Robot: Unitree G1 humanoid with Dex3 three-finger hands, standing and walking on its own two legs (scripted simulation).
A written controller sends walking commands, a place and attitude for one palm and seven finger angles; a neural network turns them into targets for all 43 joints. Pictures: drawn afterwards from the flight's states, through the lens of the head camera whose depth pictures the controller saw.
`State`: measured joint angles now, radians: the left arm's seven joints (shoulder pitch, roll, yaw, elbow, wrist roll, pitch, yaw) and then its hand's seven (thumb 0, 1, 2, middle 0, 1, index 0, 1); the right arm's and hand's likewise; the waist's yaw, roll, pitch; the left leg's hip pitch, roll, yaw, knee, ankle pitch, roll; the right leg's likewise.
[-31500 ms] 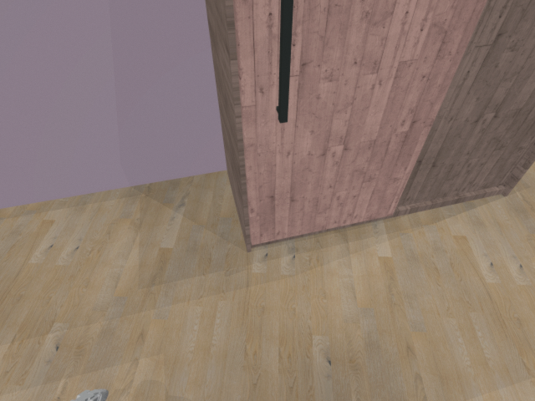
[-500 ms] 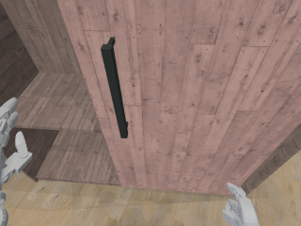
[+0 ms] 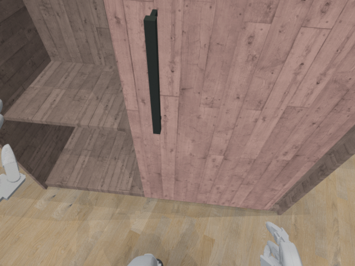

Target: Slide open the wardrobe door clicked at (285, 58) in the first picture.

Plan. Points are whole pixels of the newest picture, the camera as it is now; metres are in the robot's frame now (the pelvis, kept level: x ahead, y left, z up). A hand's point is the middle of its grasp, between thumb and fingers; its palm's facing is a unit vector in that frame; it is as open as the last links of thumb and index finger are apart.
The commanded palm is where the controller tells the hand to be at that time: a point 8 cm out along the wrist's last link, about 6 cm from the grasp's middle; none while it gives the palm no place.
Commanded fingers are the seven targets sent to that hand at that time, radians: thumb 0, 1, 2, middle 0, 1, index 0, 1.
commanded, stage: step back with the hand held close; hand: left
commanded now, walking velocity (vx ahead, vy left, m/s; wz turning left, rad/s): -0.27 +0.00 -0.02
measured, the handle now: (156, 83) +0.52 +0.11 +0.13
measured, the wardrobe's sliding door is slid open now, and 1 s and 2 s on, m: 0.60 0.60 0.60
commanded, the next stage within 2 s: stop stepping back and stand still in 0.34 s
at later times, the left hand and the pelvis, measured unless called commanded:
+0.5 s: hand out of the picture +0.13 +0.28 +0.18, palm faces +0.43 -0.80 -0.42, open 7.4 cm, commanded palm +0.06 +0.33 +0.19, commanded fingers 0.00 0.90 0.90 -0.20 -0.30 -0.20 -0.30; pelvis -0.08 +0.03 +0.00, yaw +0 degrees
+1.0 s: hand out of the picture +0.10 +0.29 +0.17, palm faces +0.42 -0.81 -0.41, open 7.4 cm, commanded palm +0.03 +0.33 +0.19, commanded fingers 0.00 0.90 0.90 -0.20 -0.30 -0.20 -0.30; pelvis -0.12 +0.03 +0.01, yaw -2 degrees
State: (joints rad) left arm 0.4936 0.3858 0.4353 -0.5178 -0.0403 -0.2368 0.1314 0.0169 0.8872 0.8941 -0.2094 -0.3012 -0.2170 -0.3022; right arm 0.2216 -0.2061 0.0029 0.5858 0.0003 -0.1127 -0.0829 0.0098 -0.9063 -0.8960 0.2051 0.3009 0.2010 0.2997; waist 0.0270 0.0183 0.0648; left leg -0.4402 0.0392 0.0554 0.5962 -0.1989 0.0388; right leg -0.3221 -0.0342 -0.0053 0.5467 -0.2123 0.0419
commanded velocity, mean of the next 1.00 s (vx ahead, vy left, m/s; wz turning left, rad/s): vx -0.07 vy -0.03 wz -0.01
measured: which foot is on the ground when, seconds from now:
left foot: down 0.00-0.30, up 0.32-0.46, down 0.48-0.72, up 0.74-0.86, down 0.88-1.00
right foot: down 0.00-0.16, up 0.18-0.28, down 0.30-0.48, up 0.50-0.66, down 0.68-1.00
